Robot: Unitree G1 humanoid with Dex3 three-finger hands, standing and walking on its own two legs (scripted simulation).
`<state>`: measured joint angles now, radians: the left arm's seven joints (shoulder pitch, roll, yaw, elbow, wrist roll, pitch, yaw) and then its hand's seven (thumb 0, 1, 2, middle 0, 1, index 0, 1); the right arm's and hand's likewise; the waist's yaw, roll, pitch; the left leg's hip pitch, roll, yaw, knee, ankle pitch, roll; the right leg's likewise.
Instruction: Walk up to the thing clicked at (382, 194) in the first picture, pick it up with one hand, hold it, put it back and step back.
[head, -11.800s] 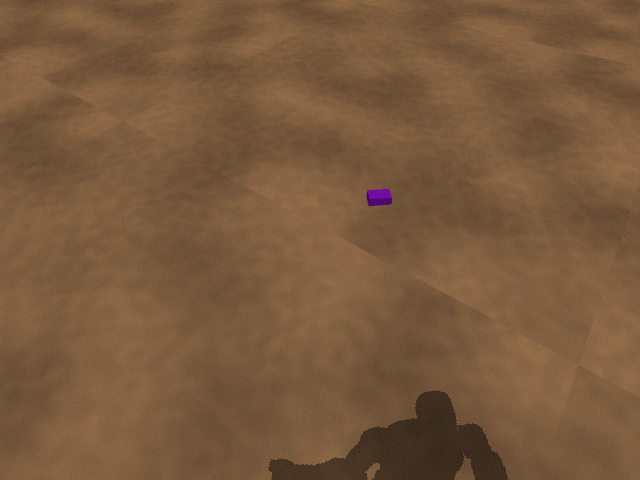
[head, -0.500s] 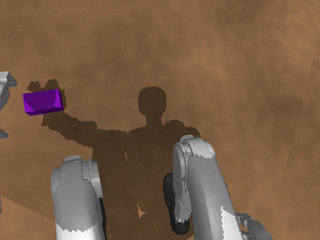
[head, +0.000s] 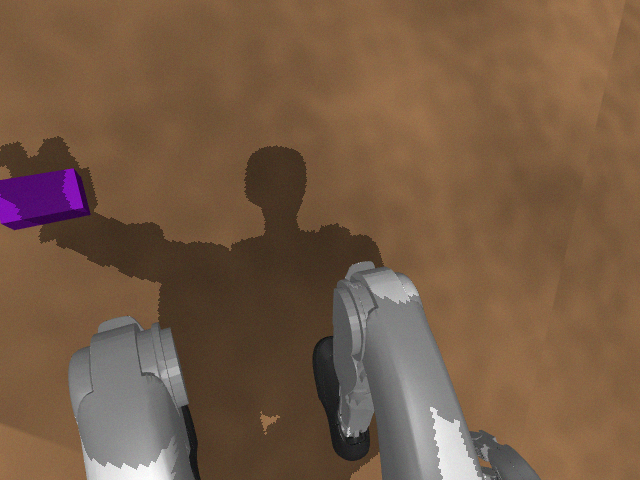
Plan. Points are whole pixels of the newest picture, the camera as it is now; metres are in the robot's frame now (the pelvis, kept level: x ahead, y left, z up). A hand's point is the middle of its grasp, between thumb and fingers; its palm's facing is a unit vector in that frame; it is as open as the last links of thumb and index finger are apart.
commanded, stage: rise first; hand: left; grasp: from above
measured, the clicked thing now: (43, 199) +0.51 +0.29 -0.31
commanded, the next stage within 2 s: none
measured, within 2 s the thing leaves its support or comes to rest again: neither
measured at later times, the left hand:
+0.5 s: hand out of the picture +0.46 +0.33 -0.19, palm faces -0.44 -0.09 -0.89, open 14.0 cm
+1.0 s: hand out of the picture +0.47 +0.34 -0.20, palm faces -0.44 -0.09 -0.89, open 14.1 cm
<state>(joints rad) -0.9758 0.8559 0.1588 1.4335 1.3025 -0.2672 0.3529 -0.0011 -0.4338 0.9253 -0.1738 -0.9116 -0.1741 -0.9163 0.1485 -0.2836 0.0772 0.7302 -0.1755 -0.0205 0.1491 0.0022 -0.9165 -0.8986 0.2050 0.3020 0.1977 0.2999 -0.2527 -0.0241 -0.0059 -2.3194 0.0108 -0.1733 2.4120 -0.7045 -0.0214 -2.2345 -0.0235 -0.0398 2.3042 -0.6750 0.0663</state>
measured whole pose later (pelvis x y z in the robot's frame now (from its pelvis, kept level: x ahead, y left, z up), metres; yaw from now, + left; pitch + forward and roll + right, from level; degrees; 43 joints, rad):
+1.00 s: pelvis +0.00 +0.00 -0.01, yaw -2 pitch +33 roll -11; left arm -1.01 0.93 0.16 1.50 1.32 -0.28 0.39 0.00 -0.53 1.01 -0.13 -0.95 -0.11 -0.97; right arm 0.15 -0.30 0.13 0.71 -0.19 -0.04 0.17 0.00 -0.91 -0.90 0.20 0.30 0.20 0.30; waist -0.29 -0.04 0.04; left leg -2.36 0.00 -0.20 2.47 -0.69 -0.01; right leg -2.25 -0.01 -0.06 2.33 -0.66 0.07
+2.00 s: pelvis -0.01 +0.00 -0.01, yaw -1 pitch +32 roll -11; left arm -1.03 0.92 0.14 1.49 1.31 -0.27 0.36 0.00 -0.40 0.92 -0.23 -0.84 -0.21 -0.86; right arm 0.17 -0.30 0.14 0.69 -0.17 -0.05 0.17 0.00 -0.91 -0.89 0.20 0.30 0.20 0.30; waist -0.30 -0.03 0.03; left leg -2.36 0.00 -0.20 2.45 -0.67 -0.02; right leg -2.25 -0.02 -0.06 2.32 -0.64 0.07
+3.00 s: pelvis -0.01 +0.00 -0.01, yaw -1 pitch +33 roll -11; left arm -1.03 0.91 0.14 1.51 1.32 -0.26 0.37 0.00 -0.38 0.90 -0.23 -0.83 -0.22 -0.85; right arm 0.17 -0.31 0.14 0.69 -0.17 -0.07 0.19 0.00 -0.90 -0.89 0.21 0.30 0.20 0.30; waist -0.30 -0.03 0.03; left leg -2.36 -0.01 -0.20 2.46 -0.68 -0.02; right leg -2.26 -0.01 -0.06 2.33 -0.65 0.07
